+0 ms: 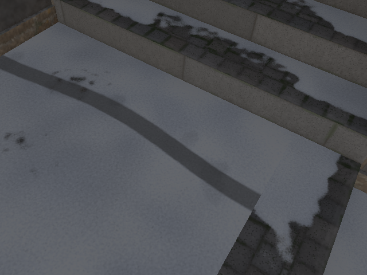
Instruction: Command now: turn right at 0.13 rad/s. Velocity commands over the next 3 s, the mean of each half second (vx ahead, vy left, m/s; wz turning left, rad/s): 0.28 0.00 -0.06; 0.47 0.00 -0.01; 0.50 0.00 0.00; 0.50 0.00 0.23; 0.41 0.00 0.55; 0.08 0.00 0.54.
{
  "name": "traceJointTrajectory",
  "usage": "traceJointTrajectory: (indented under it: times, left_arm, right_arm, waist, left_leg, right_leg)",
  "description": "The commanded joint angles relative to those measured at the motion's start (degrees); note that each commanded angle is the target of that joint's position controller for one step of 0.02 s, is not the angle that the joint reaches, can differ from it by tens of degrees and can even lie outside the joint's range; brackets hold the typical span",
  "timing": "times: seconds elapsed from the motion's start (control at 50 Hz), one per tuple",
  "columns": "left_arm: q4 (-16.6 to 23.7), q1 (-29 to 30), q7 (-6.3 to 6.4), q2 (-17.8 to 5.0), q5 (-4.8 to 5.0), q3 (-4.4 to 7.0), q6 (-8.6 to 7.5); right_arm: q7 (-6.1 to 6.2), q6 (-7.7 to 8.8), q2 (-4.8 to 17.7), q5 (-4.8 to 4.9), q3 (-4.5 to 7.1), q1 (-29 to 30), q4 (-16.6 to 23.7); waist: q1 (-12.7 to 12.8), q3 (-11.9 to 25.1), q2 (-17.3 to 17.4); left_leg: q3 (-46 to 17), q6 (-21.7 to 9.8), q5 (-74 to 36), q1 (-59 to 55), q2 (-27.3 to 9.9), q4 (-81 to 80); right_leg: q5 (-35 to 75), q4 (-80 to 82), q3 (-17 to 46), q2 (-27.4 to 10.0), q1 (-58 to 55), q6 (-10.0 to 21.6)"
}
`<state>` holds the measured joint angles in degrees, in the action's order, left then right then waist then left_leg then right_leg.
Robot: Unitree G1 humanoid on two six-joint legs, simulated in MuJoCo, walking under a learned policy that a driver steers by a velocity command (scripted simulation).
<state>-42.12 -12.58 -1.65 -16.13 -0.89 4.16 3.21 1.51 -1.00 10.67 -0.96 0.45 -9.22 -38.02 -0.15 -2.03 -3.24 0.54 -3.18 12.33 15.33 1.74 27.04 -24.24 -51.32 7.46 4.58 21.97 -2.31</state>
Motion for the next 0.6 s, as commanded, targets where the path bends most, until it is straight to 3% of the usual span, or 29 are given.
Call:
traceJointTrajectory:
  times: [0.02, 0.1, 0.14, 0.16, 0.18, 0.2, 0.22, 0.24, 0.26, 0.3, 0.32, 0.34, 0.42, 0.44, 0.48, 0.52, 0.54, 0.56, 0.58, 0.6]
  left_arm:
    - [2.0, -0.2, 0.64, -2.8, 0.42, 0.41, -0.05]
    - [1.8, 1.2, 0.66, -3.7, -0.31, 0.18, -1.03]
    - [0.9, -0.9, 0.74, -2.9, -0.35, -0.11, -2.01]
    - [-1.0, -4.4, 0.75, -2.6, -0.58, -0.07, -2.63]
    - [-2.7, -9.4, 1.34, -3.7, -1.45, 0.29, -3.27]
    - [-3.5, -15.5, 2.08, -8.7, -2.09, 1.41, -4.03]
    - [-4.7, -17.0, 2.20, -13.0, -1.67, 3.12, -4.23]
    - [-4.5, -13.7, 2.33, -8.2, -1.20, 1.93, -4.93]
    - [-4.3, -11.0, 2.17, -5.0, -0.44, 0.84, -5.56]
    - [-4.2, -8.2, 1.94, -4.1, -0.21, 0.60, -6.21]
    - [-5.0, -9.0, 1.88, -3.2, -0.02, 0.21, -6.47]
    - [-5.3, -9.6, 1.78, -3.3, -0.73, 0.22, -7.00]
    - [-7.3, -13.2, 2.00, -3.0, -0.92, -0.37, -8.39]
    - [-7.9, -14.4, 2.07, -3.0, -0.92, -0.44, -8.10]
    - [-8.6, -16.1, 2.23, -5.5, -1.00, 0.04, -8.36]
    - [-9.8, -17.6, 2.04, -6.1, -0.59, 0.05, -8.25]
    - [-10.2, -16.7, 1.86, -6.5, -0.51, -0.19, -7.78]
    - [-11.3, -16.2, 1.45, -6.7, -0.63, -0.22, -7.46]
    - [-10.6, -15.6, 1.15, -6.4, -0.95, -0.37, -8.03]
    - [-7.9, -16.6, 0.44, -2.2, 0.93, -1.52, -7.95]
  right_arm:
    - [0.14, 1.03, 6.7, -0.01, 1.84, 0.8, 2.5]
    - [-0.31, -0.68, 10.9, -0.52, 3.88, -5.3, 0.0]
    - [-0.64, -1.39, 11.5, -0.22, 4.33, -5.3, -0.8]
    - [-1.00, -1.49, 11.8, 0.06, 4.63, -3.4, -0.8]
    - [-0.74, -1.15, 10.7, 0.10, 4.36, 0.4, 0.3]
    - [-0.97, -0.28, 6.6, 0.51, 3.13, 4.8, 2.9]
    - [-0.86, 0.53, 8.8, 0.06, 3.26, 9.9, 5.1]
    - [-0.97, 1.37, 10.5, -0.81, 3.81, 9.9, 4.2]
    - [-1.86, 1.63, 10.3, -0.61, 3.90, 6.1, 2.3]
    - [-3.29, 1.69, 10.1, -0.66, 4.02, 1.8, -0.4]
    - [-3.62, 1.52, 9.8, -0.69, 3.81, 2.5, -0.6]
    - [-3.95, 1.64, 8.9, -1.08, 3.56, 4.2, 0.3]
    - [-4.38, 1.76, 6.8, -0.26, 2.31, 8.0, 1.1]
    - [-4.37, 1.83, 6.8, -0.20, 2.22, 9.7, 1.6]
    - [-3.96, 2.18, 7.3, -0.90, 2.13, 12.1, 2.8]
    - [-3.43, 2.73, 7.8, -0.73, 2.37, 10.1, 2.4]
    - [-2.74, 2.70, 8.3, -0.40, 2.74, 6.4, 1.7]
    - [-2.10, 2.92, 8.6, -0.34, 3.20, -0.9, -0.6]
    - [-1.86, 3.78, 11.9, -1.13, 4.32, -11.8, -3.6]
    - [-1.72, 4.43, 18.3, -1.99, 6.08, -20.7, -5.0]
  waist:
    - [0.1, 4.8, 11.4]
    - [-2.0, 3.8, 13.1]
    - [0.0, 0.9, 10.8]
    - [2.5, 0.3, 10.1]
    - [5.9, 0.0, 6.2]
    - [9.3, 1.2, -6.6]
    - [10.4, -4.8, -11.1]
    - [7.7, -8.8, -4.9]
    - [4.2, -7.4, -3.9]
    - [1.4, -3.8, -3.3]
    - [1.6, -4.0, -4.1]
    - [1.7, -4.2, -3.2]
    - [2.7, -6.2, -3.4]
    - [3.3, -6.7, -4.1]
    - [4.7, -6.9, -3.3]
    - [4.0, -6.1, -5.8]
    - [1.7, -4.4, -5.5]
    - [-1.9, -0.9, -2.7]
    - [-5.7, 7.0, 0.6]
    - [-8.5, 17.7, 13.0]
  left_leg:
    - [-13.2, -7.4, -13.4, -9.3, -11.6, -7.8]
    - [-18.2, -9.5, 15.8, -8.9, -11.9, -11.7]
    - [-18.6, -9.3, 25.3, -2.2, -11.8, -12.3]
    - [-16.9, -7.8, 28.9, 5.8, -10.5, -11.5]
    - [-13.1, -4.7, 28.8, 18.4, -7.6, -6.6]
    - [-2.9, -1.4, 24.2, 29.7, -1.2, 9.3]
    - [3.0, -1.0, 19.3, 36.7, 0.8, 16.5]
    - [-1.3, -0.9, 12.8, 33.9, -2.8, 20.8]
    - [-2.2, -0.4, 9.8, 31.5, -3.1, 24.1]
    - [-1.5, 0.4, 6.2, 27.9, -4.0, 27.1]
    - [-0.8, 0.6, 4.3, 27.4, -4.3, 28.1]
    - [0.1, 1.6, 1.3, 26.6, -4.0, 28.2]
    - [2.1, 2.6, -2.0, 24.3, -4.4, 20.5]
    - [2.8, 2.5, -1.9, 22.8, -4.1, 17.3]
    - [4.8, 1.9, -0.3, 19.3, -3.4, 11.5]
    - [6.4, 0.1, 1.4, 11.9, -2.7, 7.9]
    - [6.7, -0.9, 0.1, 5.6, -1.5, 5.4]
    - [7.3, -1.9, -0.6, -3.6, 0.5, 2.9]
    - [3.4, -3.6, 1.0, -17.6, -2.4, 4.5]
    - [-17.8, -8.2, 15.6, -33.6, -17.7, 0.1]
  right_leg:
    - [-0.4, 5.0, -2.7, -1.8, 2.3, -0.4]
    - [-3.7, 13.3, -7.5, -0.7, 0.6, 2.5]
    - [-0.1, 21.9, -8.9, -0.8, -5.5, 5.6]
    - [3.1, 26.2, -8.8, -1.1, -14.7, 7.9]
    - [1.0, 29.4, -4.1, -4.0, -26.5, 10.9]
    - [-15.8, 38.6, 13.6, -16.2, -34.0, 14.5]
    - [-26.0, 46.9, 29.2, -26.1, -29.2, 19.0]
    - [-20.3, 47.2, 27.4, -25.1, -25.0, 18.6]
    - [-14.2, 45.1, 23.4, -22.0, -24.1, 17.3]
    - [-5.7, 44.6, 15.1, -18.0, -24.4, 15.2]
    - [-3.1, 45.4, 12.2, -16.9, -23.1, 14.9]
    - [1.3, 46.1, 10.3, -16.4, -21.2, 14.4]
    - [9.0, 45.9, 4.9, -15.2, -18.0, 13.4]
    - [11.2, 45.2, 4.0, -15.0, -17.5, 13.2]
    - [14.5, 44.4, 3.5, -15.6, -17.6, 13.1]
    - [22.8, 41.6, 2.1, -16.6, -17.0, 12.4]
    - [31.2, 37.3, 0.8, -16.5, -16.8, 11.4]
    - [40.9, 27.7, -2.4, -14.2, -15.2, 10.0]
    - [40.1, 15.4, -4.7, -11.6, -10.2, 8.9]
    - [21.7, -4.6, -8.6, -5.3, 4.5, 6.4]
